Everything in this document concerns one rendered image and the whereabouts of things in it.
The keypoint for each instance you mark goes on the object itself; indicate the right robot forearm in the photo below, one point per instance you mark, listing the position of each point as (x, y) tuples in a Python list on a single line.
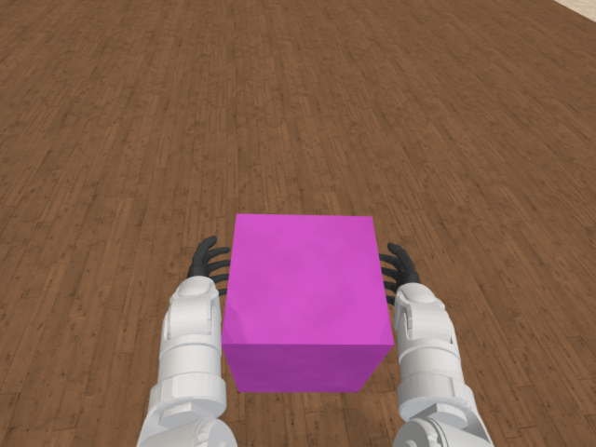
[(432, 383)]

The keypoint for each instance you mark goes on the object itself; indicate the carton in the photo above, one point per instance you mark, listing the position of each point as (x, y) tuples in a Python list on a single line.
[(306, 306)]

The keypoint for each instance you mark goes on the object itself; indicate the robot left upper arm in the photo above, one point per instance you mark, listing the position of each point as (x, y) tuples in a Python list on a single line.
[(204, 432)]

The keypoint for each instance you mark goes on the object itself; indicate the robot right hand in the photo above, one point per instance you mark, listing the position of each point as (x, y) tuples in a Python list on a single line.
[(405, 272)]

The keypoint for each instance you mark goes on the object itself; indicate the robot left hand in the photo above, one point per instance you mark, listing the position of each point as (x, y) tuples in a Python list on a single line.
[(200, 266)]

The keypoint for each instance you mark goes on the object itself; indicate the left robot forearm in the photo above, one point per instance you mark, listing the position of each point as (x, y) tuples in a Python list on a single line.
[(189, 384)]

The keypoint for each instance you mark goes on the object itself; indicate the robot right upper arm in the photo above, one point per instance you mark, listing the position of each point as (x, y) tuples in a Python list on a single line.
[(427, 432)]

